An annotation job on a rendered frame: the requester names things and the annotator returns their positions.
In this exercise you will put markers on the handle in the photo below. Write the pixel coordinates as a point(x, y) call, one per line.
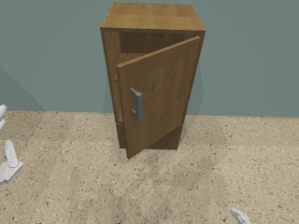
point(138, 104)

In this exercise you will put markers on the right robot hand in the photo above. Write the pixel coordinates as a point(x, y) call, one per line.
point(241, 218)

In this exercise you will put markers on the cupboard door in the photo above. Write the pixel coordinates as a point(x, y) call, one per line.
point(163, 77)

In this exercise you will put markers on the left robot hand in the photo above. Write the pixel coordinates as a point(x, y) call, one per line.
point(11, 166)

